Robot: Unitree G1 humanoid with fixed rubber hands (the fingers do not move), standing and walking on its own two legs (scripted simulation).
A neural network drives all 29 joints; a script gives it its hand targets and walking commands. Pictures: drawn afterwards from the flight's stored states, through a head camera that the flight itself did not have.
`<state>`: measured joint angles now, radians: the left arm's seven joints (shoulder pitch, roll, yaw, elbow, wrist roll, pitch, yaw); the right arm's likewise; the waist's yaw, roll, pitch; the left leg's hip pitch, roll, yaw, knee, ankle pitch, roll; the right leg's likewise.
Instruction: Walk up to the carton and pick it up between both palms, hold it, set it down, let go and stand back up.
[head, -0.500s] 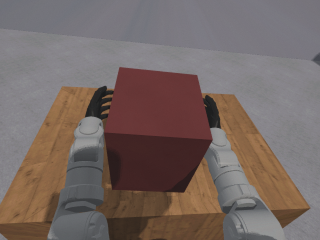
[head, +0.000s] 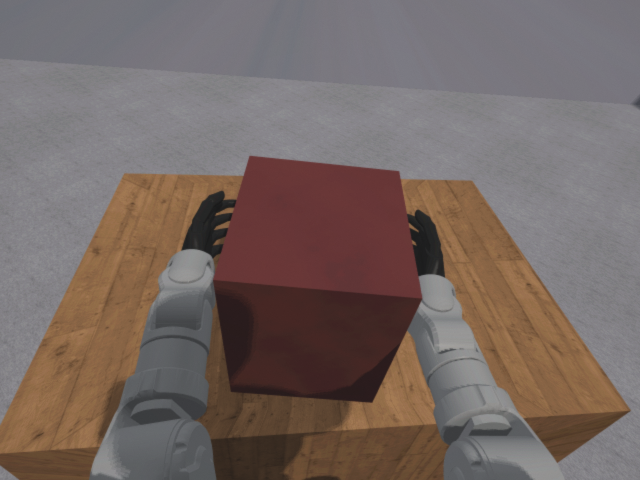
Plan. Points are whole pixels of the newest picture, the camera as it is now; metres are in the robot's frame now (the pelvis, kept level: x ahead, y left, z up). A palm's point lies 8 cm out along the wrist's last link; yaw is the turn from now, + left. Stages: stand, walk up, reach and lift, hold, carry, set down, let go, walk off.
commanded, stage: set down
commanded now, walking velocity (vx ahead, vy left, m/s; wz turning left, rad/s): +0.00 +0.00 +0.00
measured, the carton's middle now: (313, 283) +0.38 -0.01 +0.08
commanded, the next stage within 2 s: none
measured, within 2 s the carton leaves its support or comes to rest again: rests again in 1.44 s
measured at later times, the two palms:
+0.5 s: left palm (204, 261) +0.41 +0.13 +0.09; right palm (416, 288) +0.36 -0.15 +0.08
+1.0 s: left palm (211, 271) +0.42 +0.13 +0.06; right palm (414, 302) +0.36 -0.16 +0.05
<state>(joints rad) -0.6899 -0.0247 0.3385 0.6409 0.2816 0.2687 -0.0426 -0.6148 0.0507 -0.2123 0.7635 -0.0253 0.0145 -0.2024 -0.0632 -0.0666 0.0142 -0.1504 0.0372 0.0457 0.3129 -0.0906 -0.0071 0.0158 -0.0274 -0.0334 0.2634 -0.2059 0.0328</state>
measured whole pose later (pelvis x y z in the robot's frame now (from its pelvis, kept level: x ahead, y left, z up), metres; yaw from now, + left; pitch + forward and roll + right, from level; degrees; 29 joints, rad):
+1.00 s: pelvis +0.01 +0.01 +0.00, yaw -1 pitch +6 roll -1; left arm -0.77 0.04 0.32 1.06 0.24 -0.07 -0.04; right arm -0.57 0.12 -0.39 0.90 -0.18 -0.22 -0.21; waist -0.05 -0.04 -0.07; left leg -0.34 0.05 0.06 0.34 -0.09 0.00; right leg -0.16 -0.02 -0.02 0.25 -0.18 0.03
